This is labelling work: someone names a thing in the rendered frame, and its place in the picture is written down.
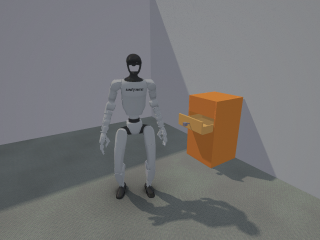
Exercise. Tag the robot right forearm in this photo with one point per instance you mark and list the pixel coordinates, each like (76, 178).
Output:
(106, 120)

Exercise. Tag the cabinet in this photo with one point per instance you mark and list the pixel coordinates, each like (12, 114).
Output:
(218, 146)

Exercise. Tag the right robot hand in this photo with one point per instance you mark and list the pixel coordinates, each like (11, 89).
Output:
(102, 139)

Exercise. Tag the handle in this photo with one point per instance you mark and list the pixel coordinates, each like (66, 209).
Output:
(185, 124)

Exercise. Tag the left robot hand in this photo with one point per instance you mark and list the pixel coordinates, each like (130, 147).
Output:
(164, 133)

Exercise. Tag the robot right thigh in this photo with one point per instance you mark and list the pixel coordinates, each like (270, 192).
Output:
(119, 149)

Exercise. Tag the right robot upper arm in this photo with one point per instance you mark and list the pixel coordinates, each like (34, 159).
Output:
(113, 91)

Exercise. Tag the left robot upper arm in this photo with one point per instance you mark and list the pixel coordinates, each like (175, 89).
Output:
(152, 92)

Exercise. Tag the drawer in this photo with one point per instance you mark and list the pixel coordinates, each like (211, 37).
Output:
(198, 123)

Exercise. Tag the robot left forearm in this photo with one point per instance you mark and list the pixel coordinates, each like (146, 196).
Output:
(158, 116)

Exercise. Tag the robot torso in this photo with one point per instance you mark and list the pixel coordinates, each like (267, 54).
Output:
(133, 98)

